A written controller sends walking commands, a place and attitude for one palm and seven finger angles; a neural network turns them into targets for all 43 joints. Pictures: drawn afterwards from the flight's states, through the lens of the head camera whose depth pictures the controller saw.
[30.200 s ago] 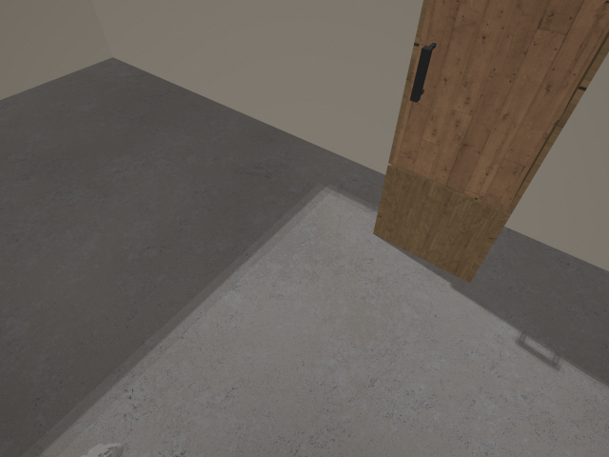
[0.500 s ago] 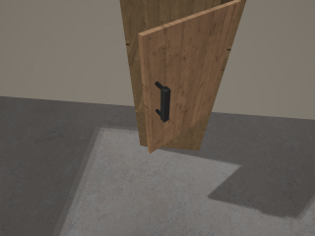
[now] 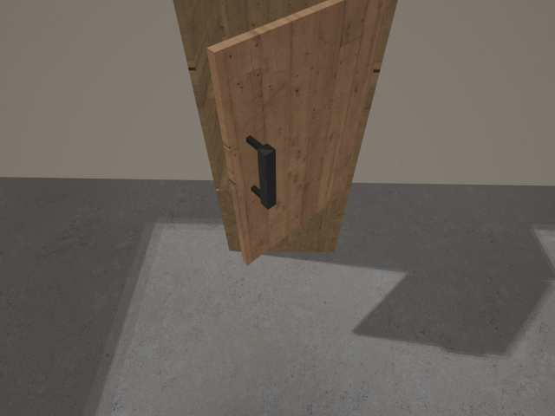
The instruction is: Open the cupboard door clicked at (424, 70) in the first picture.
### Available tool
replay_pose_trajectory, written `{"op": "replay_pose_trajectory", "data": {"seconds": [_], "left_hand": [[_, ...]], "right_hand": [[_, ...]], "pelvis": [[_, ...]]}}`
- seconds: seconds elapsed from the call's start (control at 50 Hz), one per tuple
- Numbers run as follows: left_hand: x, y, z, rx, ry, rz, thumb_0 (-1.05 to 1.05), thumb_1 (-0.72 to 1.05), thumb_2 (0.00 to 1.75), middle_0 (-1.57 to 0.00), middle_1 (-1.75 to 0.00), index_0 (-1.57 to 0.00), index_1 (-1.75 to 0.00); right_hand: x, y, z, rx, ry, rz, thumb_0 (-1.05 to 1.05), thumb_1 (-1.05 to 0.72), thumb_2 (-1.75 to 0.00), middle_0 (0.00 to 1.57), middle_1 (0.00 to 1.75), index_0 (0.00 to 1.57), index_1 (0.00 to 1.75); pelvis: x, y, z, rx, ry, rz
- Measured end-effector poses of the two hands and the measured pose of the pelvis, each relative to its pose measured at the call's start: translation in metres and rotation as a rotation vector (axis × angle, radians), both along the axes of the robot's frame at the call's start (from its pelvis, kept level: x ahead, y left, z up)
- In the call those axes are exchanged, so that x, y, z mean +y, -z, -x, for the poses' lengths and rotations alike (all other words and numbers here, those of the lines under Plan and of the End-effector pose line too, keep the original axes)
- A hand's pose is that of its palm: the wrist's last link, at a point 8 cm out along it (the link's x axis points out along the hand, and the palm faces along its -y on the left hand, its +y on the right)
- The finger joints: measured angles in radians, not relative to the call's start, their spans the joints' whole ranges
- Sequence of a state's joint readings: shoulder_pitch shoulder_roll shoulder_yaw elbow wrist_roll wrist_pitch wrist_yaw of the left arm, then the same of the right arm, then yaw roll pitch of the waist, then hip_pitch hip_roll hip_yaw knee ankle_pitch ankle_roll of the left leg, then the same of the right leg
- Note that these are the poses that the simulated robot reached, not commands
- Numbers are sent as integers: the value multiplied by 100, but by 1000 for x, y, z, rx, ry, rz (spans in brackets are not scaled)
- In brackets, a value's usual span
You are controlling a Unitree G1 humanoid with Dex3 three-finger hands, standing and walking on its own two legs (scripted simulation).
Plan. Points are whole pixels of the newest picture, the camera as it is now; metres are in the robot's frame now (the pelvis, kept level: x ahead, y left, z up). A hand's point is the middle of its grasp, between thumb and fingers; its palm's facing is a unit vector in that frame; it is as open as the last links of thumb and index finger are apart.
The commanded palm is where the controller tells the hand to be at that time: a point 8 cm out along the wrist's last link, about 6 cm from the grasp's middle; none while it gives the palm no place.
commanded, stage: walk to a spot facing it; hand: left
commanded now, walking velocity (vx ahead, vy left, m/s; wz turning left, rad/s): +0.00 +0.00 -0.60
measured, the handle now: (260, 173) +0.53 +0.07 +0.01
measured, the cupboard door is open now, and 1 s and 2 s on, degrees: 43 43 43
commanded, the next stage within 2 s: none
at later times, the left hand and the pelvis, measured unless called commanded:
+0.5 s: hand out of the picture +0.10 +0.17 -0.15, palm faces -0.17 -0.95 -0.28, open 7.4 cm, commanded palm none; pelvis +0.01 -0.02 +0.01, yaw -15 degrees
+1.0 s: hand (224, 370) +0.21 +0.11 -0.17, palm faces -0.52 -0.81 -0.29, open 7.4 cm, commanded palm none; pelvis +0.01 -0.02 -0.02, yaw -33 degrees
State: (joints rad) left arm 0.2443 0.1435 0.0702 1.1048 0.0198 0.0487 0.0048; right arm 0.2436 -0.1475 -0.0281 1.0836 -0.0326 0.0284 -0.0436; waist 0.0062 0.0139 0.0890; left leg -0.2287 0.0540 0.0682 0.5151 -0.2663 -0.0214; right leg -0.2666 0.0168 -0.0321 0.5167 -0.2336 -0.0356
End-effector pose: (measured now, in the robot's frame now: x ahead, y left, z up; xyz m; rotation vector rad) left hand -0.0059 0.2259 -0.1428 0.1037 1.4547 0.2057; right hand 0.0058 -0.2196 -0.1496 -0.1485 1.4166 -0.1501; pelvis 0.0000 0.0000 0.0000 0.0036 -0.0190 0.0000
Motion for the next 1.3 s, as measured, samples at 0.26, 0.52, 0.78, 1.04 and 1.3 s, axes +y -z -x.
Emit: {"op": "replay_pose_trajectory", "data": {"seconds": [0.26,0.52,0.78,1.04,1.3], "left_hand": [[8,-14,-78,-157,141,-113,0,91,90,-19,-29,-20,-30],[-9,-22,-107,-135,293,-72,0,90,90,-20,-30,-20,-30],[-5,-10,-179,-187,458,-9,0,90,90,-20,-29,-20,-30],[-76,-10,-241,-253,734,-34,0,90,90,-19,-29,-20,-30],[-132,-6,-284,-248,889,95,0,90,90,-20,-29,-20,-30]], "right_hand": [[-50,16,-13,-72,83,27,1,-91,-90,20,30,20,30],[-65,-25,-75,-318,178,70,1,-91,-90,19,30,20,30],[-41,-29,-2,-213,273,138,1,-91,-90,20,30,20,30],[-56,-5,104,-67,567,139,1,-91,-90,20,30,20,30],[-11,-28,117,-106,691,161,1,-91,-90,20,30,20,30]], "pelvis": [[-22,11,-1,10,102,-21],[-19,-6,-6,41,276,-38],[0,-1,-14,47,418,9],[-21,12,-13,24,603,4],[-19,2,-31,47,771,17]]}}
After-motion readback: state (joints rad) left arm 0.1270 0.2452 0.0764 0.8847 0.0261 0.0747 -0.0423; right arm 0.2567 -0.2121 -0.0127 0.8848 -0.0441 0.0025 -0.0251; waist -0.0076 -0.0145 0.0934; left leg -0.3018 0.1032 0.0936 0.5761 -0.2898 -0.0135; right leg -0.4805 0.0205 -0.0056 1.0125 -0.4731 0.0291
